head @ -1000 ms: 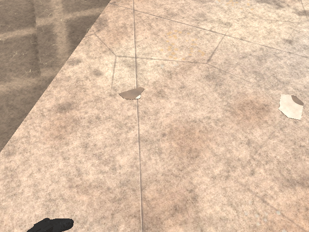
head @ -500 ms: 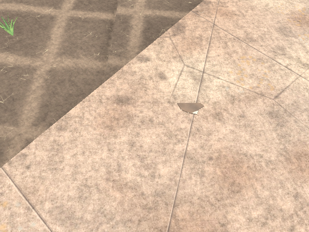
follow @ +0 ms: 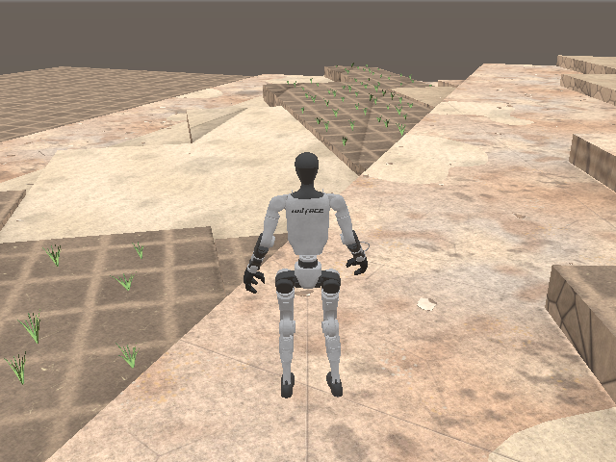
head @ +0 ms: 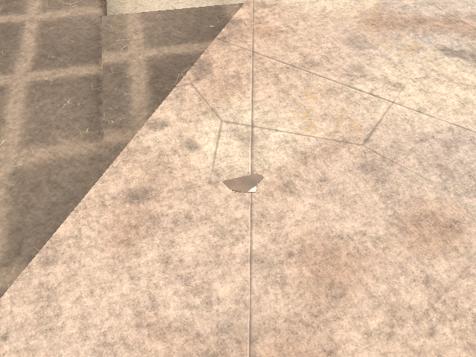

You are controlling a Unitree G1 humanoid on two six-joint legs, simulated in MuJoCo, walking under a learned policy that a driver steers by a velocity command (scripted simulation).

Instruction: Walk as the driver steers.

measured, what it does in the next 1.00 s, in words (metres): walks ahead, turning right: right foot, then left foot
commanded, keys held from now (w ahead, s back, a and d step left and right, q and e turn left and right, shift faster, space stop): w+e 0.54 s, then no key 0.46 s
